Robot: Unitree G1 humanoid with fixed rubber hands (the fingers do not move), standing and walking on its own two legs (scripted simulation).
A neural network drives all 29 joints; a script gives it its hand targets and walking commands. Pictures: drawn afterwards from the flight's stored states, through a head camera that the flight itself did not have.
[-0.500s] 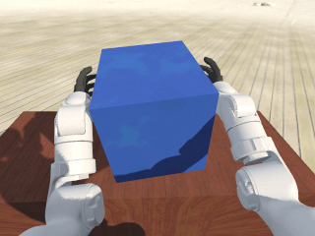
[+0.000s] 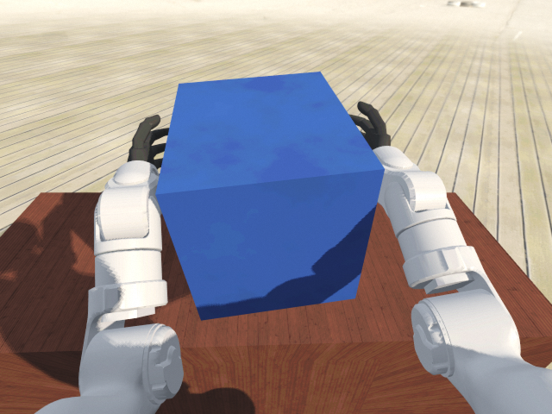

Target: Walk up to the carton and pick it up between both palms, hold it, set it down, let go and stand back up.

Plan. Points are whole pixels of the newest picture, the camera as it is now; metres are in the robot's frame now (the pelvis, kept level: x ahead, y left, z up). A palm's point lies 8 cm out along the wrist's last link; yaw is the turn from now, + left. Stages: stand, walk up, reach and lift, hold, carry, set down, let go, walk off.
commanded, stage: hold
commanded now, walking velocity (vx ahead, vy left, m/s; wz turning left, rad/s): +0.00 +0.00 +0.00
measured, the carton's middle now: (264, 188) +0.37 +0.01 +0.20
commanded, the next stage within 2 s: none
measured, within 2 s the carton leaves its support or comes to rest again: neither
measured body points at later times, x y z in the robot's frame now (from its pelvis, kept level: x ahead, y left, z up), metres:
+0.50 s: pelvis +0.00 +0.00 +0.00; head -0.08 +0.02 +0.44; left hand +0.37 +0.17 +0.24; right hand +0.38 -0.15 +0.26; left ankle +0.04 +0.12 -0.75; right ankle -0.02 -0.12 -0.75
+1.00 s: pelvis +0.00 +0.00 +0.00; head -0.08 +0.03 +0.44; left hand +0.37 +0.17 +0.25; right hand +0.38 -0.15 +0.27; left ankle +0.04 +0.12 -0.75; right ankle -0.02 -0.12 -0.75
